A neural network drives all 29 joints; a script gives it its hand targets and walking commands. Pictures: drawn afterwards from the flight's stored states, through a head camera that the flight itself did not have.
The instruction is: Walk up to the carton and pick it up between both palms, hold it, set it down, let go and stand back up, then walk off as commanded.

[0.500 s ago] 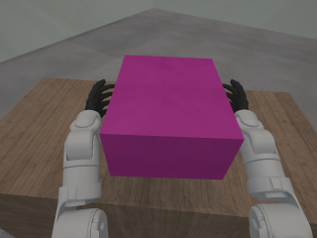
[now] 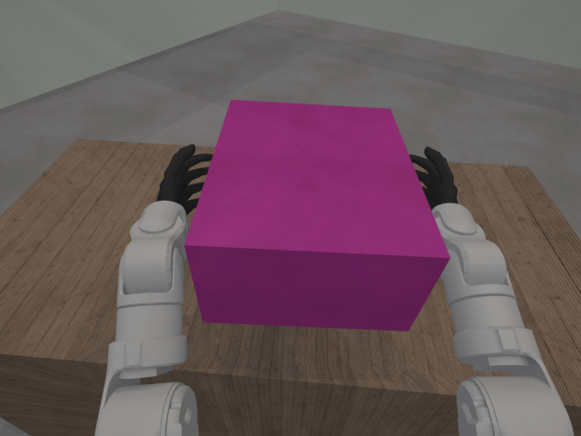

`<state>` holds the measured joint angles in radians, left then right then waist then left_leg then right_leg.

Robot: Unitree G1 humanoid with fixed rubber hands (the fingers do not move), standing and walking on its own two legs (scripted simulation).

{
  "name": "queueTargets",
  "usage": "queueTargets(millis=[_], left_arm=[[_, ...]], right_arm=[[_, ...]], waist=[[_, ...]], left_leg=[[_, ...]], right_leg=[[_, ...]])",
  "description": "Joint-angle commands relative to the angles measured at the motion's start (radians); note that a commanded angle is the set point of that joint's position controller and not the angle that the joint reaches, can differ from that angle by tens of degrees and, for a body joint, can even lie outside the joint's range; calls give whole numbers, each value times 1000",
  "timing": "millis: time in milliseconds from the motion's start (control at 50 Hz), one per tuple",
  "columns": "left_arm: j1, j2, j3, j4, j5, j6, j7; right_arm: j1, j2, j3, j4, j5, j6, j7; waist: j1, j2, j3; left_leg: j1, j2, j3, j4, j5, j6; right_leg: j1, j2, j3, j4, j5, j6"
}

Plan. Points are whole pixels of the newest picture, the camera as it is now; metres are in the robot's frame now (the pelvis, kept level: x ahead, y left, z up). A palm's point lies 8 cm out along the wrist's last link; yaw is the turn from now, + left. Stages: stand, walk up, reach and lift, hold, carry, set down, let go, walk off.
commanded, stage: hold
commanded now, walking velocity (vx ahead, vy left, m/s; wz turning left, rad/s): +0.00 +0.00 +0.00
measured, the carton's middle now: (308, 201) +0.38 -0.01 +0.15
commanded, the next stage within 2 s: none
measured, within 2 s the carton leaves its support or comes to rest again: neither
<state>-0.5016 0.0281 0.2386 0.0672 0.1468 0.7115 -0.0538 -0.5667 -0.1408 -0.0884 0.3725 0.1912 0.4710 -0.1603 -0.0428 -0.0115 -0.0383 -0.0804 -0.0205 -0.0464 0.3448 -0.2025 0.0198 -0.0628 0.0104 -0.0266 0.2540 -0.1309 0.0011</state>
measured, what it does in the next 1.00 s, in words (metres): stands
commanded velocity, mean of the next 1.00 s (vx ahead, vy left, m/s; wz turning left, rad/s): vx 0.00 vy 0.00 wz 0.00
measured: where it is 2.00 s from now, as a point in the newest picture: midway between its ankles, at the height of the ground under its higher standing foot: outside the picture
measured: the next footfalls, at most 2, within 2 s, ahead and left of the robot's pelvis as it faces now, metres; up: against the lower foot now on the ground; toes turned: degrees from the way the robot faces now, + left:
none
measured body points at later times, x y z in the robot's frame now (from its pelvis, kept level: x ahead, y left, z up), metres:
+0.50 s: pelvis +0.00 +0.00 +0.00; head -0.04 +0.01 +0.45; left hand +0.36 +0.17 +0.18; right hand +0.37 -0.18 +0.17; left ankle -0.01 +0.10 -0.75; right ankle +0.01 -0.12 -0.75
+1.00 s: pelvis +0.00 +0.00 +0.00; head -0.04 +0.01 +0.45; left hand +0.36 +0.17 +0.18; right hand +0.37 -0.19 +0.17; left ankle -0.01 +0.10 -0.75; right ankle +0.01 -0.12 -0.75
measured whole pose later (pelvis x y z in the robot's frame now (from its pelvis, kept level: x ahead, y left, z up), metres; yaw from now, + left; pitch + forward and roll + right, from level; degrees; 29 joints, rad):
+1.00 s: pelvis +0.00 +0.00 +0.00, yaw +0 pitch -3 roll -1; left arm -0.54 0.02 0.26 0.12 0.16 0.70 -0.05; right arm -0.60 -0.14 -0.10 0.43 0.18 0.45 -0.15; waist -0.04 -0.02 -0.05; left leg -0.08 -0.02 -0.04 0.33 -0.19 0.02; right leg -0.07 0.01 -0.02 0.25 -0.12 0.00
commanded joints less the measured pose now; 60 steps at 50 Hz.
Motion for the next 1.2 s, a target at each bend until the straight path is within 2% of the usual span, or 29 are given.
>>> queueTargets(millis=[0,100,180,240,260,280,340,380,420,440,480,500,540,560,580,660,680,760,800,840,880,900,940,960,1000,1040,1060,1120,1180], left_arm=[[-682,-537,-475,-154,-153,-72,-117],[-660,-502,-451,-183,-137,-77,-121],[-713,-510,-455,-146,-126,-78,-120],[-678,-511,-435,-123,-123,-79,-122],[-733,-510,-470,-160,-147,-87,-118],[-663,-521,-443,-120,-125,-74,-120],[-684,-526,-445,-105,-121,-74,-121],[-699,-508,-438,-131,-139,-87,-125],[-705,-485,-418,-120,-129,-86,-126],[-709,-485,-421,-105,-136,-83,-132],[-703,-491,-403,-101,-111,-80,-136],[-675,-522,-433,-158,-130,-78,-136],[-694,-519,-436,-94,-127,-75,-137],[-661,-538,-456,-121,-145,-78,-129],[-729,-510,-426,-122,-133,-81,-135],[-713,-537,-469,-177,-154,-88,-120],[-732,-515,-441,-117,-134,-89,-123],[-705,-533,-464,-137,-155,-96,-122],[-731,-512,-450,-155,-144,-95,-116],[-731,-514,-428,-96,-124,-86,-117],[-708,-526,-420,-87,-121,-72,-127],[-717,-520,-405,-66,-113,-73,-128],[-680,-519,-419,-107,-134,-78,-126],[-705,-508,-420,-128,-134,-89,-121],[-682,-505,-427,-110,-141,-91,-120],[-690,-496,-417,-132,-126,-85,-129],[-689,-486,-394,-90,-105,-81,-130],[-692,-513,-460,-163,-129,-81,-135],[-720,-516,-456,-167,-138,-91,-125]], right_arm=[[-810,546,417,-382,123,-93,157],[-771,591,452,-404,130,-85,139],[-791,583,415,-328,109,-90,157],[-815,599,437,-363,120,-95,153],[-796,586,412,-338,112,-91,155],[-795,588,430,-351,122,-97,153],[-812,571,410,-329,122,-94,154],[-825,595,417,-372,111,-101,144],[-824,597,427,-344,112,-89,138],[-792,600,413,-330,108,-80,134],[-762,585,406,-253,108,-79,142],[-762,587,413,-305,119,-93,144],[-814,574,406,-327,113,-98,143],[-807,562,405,-354,118,-103,143],[-804,561,381,-303,97,-92,145],[-795,568,415,-335,114,-98,153],[-802,560,393,-299,93,-96,154],[-832,609,421,-393,104,-116,149],[-819,589,416,-344,109,-106,147],[-847,582,393,-306,103,-103,156],[-780,547,375,-218,83,-93,166],[-805,565,381,-225,93,-98,167],[-831,593,411,-349,118,-113,156],[-847,591,418,-364,126,-121,156],[-832,590,424,-387,120,-116,147],[-790,583,419,-339,115,-104,143],[-807,567,405,-279,102,-99,145],[-752,578,398,-306,104,-109,146],[-810,564,396,-337,109,-119,153]], waist=[[-2,29,-387],[3,0,-420],[2,52,-374],[24,8,-395],[-17,33,-410],[15,17,-407],[-2,43,-361],[5,2,-426],[9,4,-411],[-18,0,-390],[-2,20,-360],[-6,43,-406],[-5,37,-394],[-13,33,-426],[-20,21,-383],[-12,34,-431],[-7,58,-384],[-1,4,-443],[-8,35,-420],[14,36,-372],[-12,30,-327],[1,27,-337],[13,-9,-436],[25,15,-465],[12,-15,-431],[-4,2,-418],[14,2,-360],[-32,48,-407],[-12,55,-432]], left_leg=[[64,-16,25,-19,354,-88],[62,-38,42,-10,389,-62],[40,-29,39,-33,339,-83],[11,-37,46,-42,296,-59],[30,-27,31,-32,322,-76],[47,-34,45,-25,353,-63],[15,-23,30,-40,298,-71],[27,-33,36,-28,333,-56],[21,-39,43,-30,330,-52],[20,-45,43,-29,319,-57],[23,-32,42,-38,338,-60],[52,-28,39,-27,401,-79],[58,-30,40,-23,362,-79],[53,-27,31,-18,384,-79],[36,-28,37,-35,314,-75],[78,-16,24,-20,387,-85],[55,-21,34,-40,287,-78],[41,-31,38,-19,336,-66],[73,-28,37,-16,375,-76],[29,-26,40,-39,289,-73],[14,-11,31,-59,249,-77],[-6,-25,44,-57,206,-63],[47,-27,39,-25,356,-62],[56,-33,45,-20,363,-63],[50,-38,43,-20,369,-55],[57,-33,43,-21,362,-55],[34,-34,47,-48,292,-55],[74,-29,45,-15,370,-81],[87,-21,32,-17,364,-80]], right_leg=[[148,51,-16,13,165,-7],[214,35,-6,18,284,17],[164,42,-15,20,182,1],[193,37,-10,14,197,11],[178,37,-6,23,209,7],[193,42,-5,18,239,7],[171,39,-10,16,173,-3],[209,34,-7,21,243,12],[204,33,-8,19,245,20],[208,26,-6,23,272,24],[191,37,-10,19,229,12],[194,45,-14,26,259,5],[182,45,-15,11,190,3],[206,46,-16,21,253,2],[190,41,-14,17,206,4],[169,49,-17,27,233,1],[153,34,-9,3,140,0],[198,40,-12,19,217,11],[165,40,-11,15,213,10],[162,41,-12,7,142,0],[156,40,-18,6,121,-7],[159,35,-7,-3,105,-4],[212,39,-14,14,234,8],[203,44,-9,19,238,9],[210,36,-9,17,272,15],[218,31,-5,19,263,13],[183,38,-15,2,181,8],[194,36,-8,14,248,-1],[161,38,-9,11,199,3]])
